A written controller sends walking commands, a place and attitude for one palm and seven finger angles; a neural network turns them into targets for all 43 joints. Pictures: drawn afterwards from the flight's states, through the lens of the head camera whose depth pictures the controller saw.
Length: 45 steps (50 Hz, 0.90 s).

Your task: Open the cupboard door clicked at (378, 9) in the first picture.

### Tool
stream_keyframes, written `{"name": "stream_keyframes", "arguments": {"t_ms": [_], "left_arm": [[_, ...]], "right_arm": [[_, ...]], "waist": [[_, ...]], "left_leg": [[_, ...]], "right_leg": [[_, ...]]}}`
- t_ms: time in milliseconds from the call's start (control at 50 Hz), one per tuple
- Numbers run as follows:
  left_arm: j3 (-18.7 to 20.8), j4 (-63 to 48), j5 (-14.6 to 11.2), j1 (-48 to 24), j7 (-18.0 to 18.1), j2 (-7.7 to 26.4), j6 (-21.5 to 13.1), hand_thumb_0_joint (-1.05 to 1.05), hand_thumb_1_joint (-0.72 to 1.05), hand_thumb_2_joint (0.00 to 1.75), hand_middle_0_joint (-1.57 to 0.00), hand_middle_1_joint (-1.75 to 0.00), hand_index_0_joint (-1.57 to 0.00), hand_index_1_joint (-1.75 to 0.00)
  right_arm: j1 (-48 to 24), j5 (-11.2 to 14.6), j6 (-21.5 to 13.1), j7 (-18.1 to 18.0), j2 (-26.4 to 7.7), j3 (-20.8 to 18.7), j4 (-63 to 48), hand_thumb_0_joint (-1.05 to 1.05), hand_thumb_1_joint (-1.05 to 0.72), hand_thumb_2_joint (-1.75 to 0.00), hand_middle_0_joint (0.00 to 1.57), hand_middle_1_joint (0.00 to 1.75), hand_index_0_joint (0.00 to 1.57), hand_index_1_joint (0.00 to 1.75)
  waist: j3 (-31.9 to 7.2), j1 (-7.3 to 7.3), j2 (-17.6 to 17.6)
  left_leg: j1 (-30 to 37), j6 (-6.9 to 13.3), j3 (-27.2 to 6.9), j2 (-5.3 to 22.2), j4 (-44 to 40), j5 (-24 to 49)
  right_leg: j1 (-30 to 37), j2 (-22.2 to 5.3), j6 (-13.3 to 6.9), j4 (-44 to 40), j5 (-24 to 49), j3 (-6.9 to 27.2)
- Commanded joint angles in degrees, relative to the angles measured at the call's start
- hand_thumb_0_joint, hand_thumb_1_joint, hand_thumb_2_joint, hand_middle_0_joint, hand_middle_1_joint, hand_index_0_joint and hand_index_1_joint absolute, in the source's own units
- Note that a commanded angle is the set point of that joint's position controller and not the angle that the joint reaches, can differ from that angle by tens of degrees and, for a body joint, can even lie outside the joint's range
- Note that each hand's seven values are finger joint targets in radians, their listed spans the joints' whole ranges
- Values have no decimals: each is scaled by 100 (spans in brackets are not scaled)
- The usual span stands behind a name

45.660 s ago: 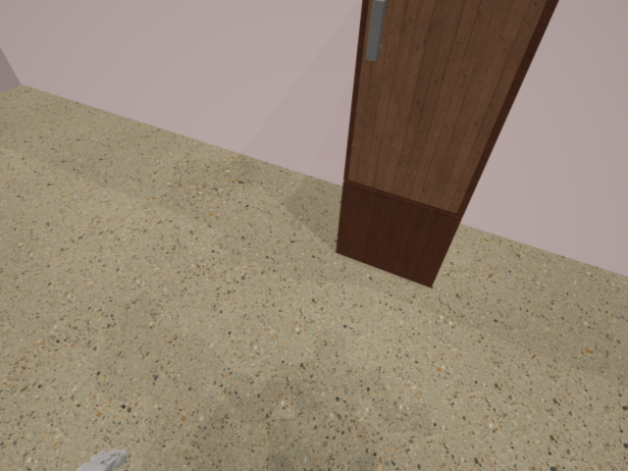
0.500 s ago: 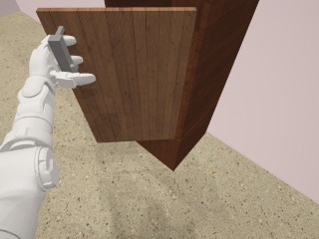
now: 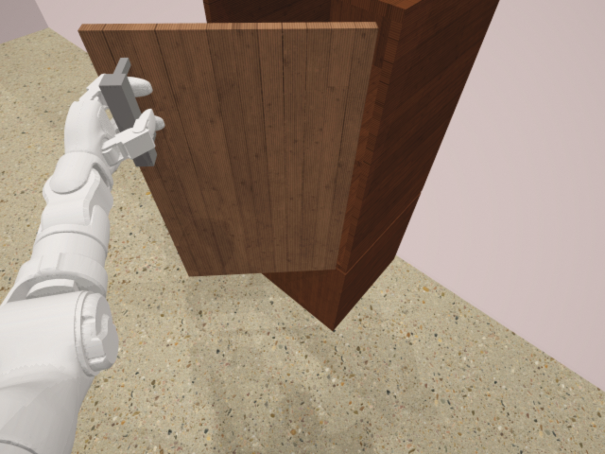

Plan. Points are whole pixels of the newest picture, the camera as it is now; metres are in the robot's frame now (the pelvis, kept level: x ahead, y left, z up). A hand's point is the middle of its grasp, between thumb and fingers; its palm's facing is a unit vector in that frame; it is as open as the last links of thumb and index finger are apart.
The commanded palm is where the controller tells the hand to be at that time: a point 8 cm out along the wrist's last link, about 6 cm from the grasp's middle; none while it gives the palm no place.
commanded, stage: pull the door open along its arc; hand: left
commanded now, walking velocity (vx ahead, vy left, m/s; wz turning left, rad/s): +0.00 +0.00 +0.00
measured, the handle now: (135, 113) +0.53 +0.21 +0.16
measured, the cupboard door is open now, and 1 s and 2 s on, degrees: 45 87 86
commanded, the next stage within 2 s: open thumb and fingers to let go in 1.02 s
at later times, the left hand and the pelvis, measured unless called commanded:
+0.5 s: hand (145, 167) +0.42 +0.17 +0.17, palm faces +0.01 -1.00 +0.01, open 6.3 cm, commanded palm +0.36 +0.22 +0.16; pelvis +0.01 -0.01 +0.01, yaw -2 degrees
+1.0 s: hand (233, 266) +0.28 +0.06 +0.17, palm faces +0.32 -0.94 +0.06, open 7.0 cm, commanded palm +0.21 +0.12 +0.16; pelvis +0.01 -0.04 +0.01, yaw +1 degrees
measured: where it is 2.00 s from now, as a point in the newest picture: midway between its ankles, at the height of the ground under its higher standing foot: outside the picture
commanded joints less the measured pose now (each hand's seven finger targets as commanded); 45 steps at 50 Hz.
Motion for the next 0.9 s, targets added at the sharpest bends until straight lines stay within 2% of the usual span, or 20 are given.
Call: {"name": "stream_keyframes", "arguments": {"t_ms": [0, 20, 40, 80, 120, 180, 320, 400, 500, 520, 540, 560, 580, 620, 680, 720, 740, 760, 800, 880], "left_arm": [[137, -1405, -70, -2878, 33, 1327, -398, 0, 90, 90, -40, -135, -40, -135], [242, -1557, -82, -2820, 56, 1478, -460, 0, 90, 90, -40, -135, -40, -135], [213, -1576, -58, -2731, 60, 1430, -451, 0, 90, 90, -40, -135, -40, -135], [97, -1596, -38, -3160, 53, 1371, -465, 0, 90, 90, -40, -135, -40, -135], [118, -1451, -71, -2730, 40, 1301, -461, 0, 90, 90, -40, -135, -40, -135], [141, -1870, -97, -2421, 4, 1285, -462, 0, 90, 90, -40, -135, -40, -135], [160, -2879, -376, -853, -95, 1027, -144, 0, 90, 90, -40, -135, -40, -135], [77, -3842, -564, 331, -154, 714, 227, 0, 90, 90, -40, -135, -40, -135], [10, -5653, -700, 1984, -23, 306, 646, 0, 90, 90, -40, -135, -40, -135], [529, -6179, -886, 2253, 617, 200, 815, 0, 90, 90, -40, -135, -40, -135], [113, -6484, -840, 2664, 977, -428, 1006, 0, 90, 90, -40, -135, -40, -135], [213, -6917, -842, 2870, 1371, -540, 1160, 0, 90, 90, -40, -135, -40, -135], [-14, -7164, -763, 3274, 1624, -815, 1329, 0, 90, 90, -40, -135, -40, -135], [-199, -7744, -545, 3735, 2098, -985, 1591, 0, 90, 90, -40, -135, -40, -135], [-355, -8540, -233, 4169, 2739, -1197, 2018, 0, 90, 90, -40, -135, -40, -135], [-538, -8783, 29, 4628, 3079, -1304, 2264, 0, 90, 90, -40, -135, -40, -135], [-740, -9001, 65, 4825, 3194, -1559, 2374, 0, 90, 90, -40, -135, -40, -135], [-730, -9115, 107, 4975, 3310, -1558, 2476, 0, 90, 90, -40, -135, -40, -135], [-999, -9413, 240, 5271, 3469, -1756, 2651, 0, 90, 90, -40, -135, -40, -135], [-1545, -9717, 491, 5737, 3697, -2143, 2864, 0, 90, 90, -40, -135, -40, -135]], "right_arm": [[440, -27, -179, -39, -898, -329, -478, 0, -90, -90, 20, 30, 20, 30], [458, -36, -168, -45, -917, -331, -482, 0, -90, -90, 20, 30, 20, 30], [391, -24, -167, -39, -897, -329, -499, 0, -90, -90, 20, 30, 20, 30], [408, -33, -174, -41, -892, -316, -436, 0, -90, -90, 20, 30, 20, 30], [427, -25, -168, -39, -891, -323, -474, 0, -90, -90, 20, 30, 20, 30], [295, -12, -184, -28, -872, -336, -571, 0, -90, -90, 20, 30, 20, 30], [-58, 71, -171, -9, -815, -354, -908, 0, -90, -90, 20, 30, 20, 30], [-436, 143, -208, 12, -730, -335, -1154, 0, -90, -90, 20, 30, 20, 30], [-977, 178, -318, 67, -566, -295, -1451, 0, -90, -90, 20, 30, 20, 30], [-1222, 179, -383, 107, -378, -272, -1536, 0, -90, -90, 20, 30, 20, 30], [-1421, 160, -436, 160, -330, -237, -1504, 0, -90, -90, 20, 30, 20, 30], [-1541, 144, -461, 200, -292, -236, -1484, 0, -90, -90, 20, 30, 20, 30], [-1640, 109, -450, 238, -291, -217, -1471, 0, -90, -90, 20, 30, 20, 30], [-1826, 47, -372, 263, -273, -209, -1458, 0, -90, -90, 20, 30, 20, 30], [-2058, -66, -197, 270, -169, -150, -1473, 0, -90, -90, 20, 30, 20, 30], [-2180, -152, -23, 269, -117, -116, -1430, 0, -90, -90, 20, 30, 20, 30], [-2257, -159, 57, 293, -47, -85, -1474, 0, -90, -90, 20, 30, 20, 30], [-2292, -184, 141, 304, -9, -57, -1478, 0, -90, -90, 20, 30, 20, 30], [-2426, -215, 321, 331, 65, -16, -1510, 0, -90, -90, 20, 30, 20, 30], [-2598, -266, 545, 416, 134, 18, -1536, 0, -90, -90, 20, 30, 20, 30]], "waist": [[-2004, 34, 202], [-2173, 80, 170], [-2217, 103, 325], [-2156, -27, 270], [-2039, 44, 82], [-2371, 200, 344], [-2261, 497, 0], [-1961, 706, -224], [-1828, 951, -50], [-1834, 1327, -148], [-1583, 1236, -43], [-1538, 1297, -42], [-1364, 1258, -161], [-1213, 1228, -483], [-1131, 1207, -519], [-931, 1191, -649], [-871, 1197, -531], [-859, 1217, -532], [-744, 1218, -358], [-560, 1187, -312]], "left_leg": [[2239, 21, -597, 8, -154, 2084], [2267, 39, -578, -6, -112, 2241], [2347, 26, -568, -4, -115, 2330], [2318, 23, -575, 0, -111, 2204], [2195, 48, -562, -14, -117, 2178], [2404, 21, -534, -16, -141, 2365], [2317, 85, -372, -27, -263, 2698], [2229, 108, -261, -41, -433, 2637], [2480, 88, -198, -35, -593, 2977], [2316, 39, -188, -50, -580, 2998], [2367, -4, -158, -30, -665, 2925], [2374, -61, -177, -19, -713, 2830], [2361, -87, -194, -1, -767, 2730], [2367, -83, -179, 0, -802, 2542], [2394, -102, -155, -38, -888, 2301], [2342, -98, -155, -45, -887, 2231], [2354, -102, -147, -52, -917, 2242], [2333, -116, -157, -68, -930, 2240], [2320, -129, -157, -90, -914, 2266], [2261, -129, -230, -103, -848, 2272]], "right_leg": [[-247, 73, 58, -358, 2146, 147], [-80, 65, 47, -333, 2280, 156], [-100, 64, 47, -313, 2371, 176], [-179, 65, 70, -343, 2317, 176], [-91, 67, 53, -362, 2298, 166], [74, 62, 38, -318, 2484, 189], [704, 49, 45, -389, 3004, 187], [1035, 14, 79, -464, 3321, 202], [1349, -48, 91, -516, 3618, 171], [1482, -29, 79, -566, 3419, 90], [1392, -41, 88, -593, 3392, 73], [1377, -40, 79, -632, 3211, 15], [1381, -32, 72, -631, 3110, -8], [1509, -46, 85, -702, 3004, -2], [1675, -118, 107, -828, 3012, 102], [1765, -172, 116, -932, 3074, 167], [1786, -205, 115, -961, 3172, 195], [1867, -229, 119, -976, 3277, 215], [1907, -259, 107, -997, 3419, 267], [1864, -294, 100, -987, 3604, 337]]}}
